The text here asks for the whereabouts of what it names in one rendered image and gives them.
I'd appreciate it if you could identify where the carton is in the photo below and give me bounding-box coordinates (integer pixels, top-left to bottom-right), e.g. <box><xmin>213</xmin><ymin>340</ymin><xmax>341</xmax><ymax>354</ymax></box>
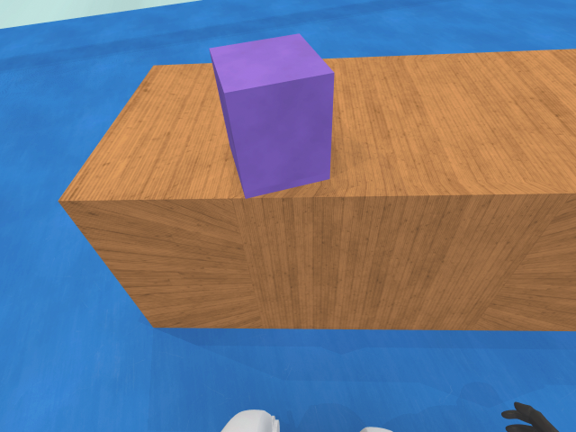
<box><xmin>209</xmin><ymin>33</ymin><xmax>334</xmax><ymax>199</ymax></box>

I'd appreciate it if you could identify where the pedestal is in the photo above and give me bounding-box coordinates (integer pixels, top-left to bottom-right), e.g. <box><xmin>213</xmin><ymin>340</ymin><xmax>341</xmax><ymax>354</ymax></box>
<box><xmin>58</xmin><ymin>49</ymin><xmax>576</xmax><ymax>331</ymax></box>

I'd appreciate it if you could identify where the robot right hand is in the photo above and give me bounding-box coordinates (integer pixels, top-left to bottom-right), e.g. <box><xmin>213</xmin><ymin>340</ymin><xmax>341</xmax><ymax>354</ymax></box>
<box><xmin>501</xmin><ymin>402</ymin><xmax>559</xmax><ymax>432</ymax></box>

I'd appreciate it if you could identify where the robot left thigh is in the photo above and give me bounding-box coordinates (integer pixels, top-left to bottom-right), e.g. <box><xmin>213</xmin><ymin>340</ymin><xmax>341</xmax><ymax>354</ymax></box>
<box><xmin>221</xmin><ymin>409</ymin><xmax>280</xmax><ymax>432</ymax></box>

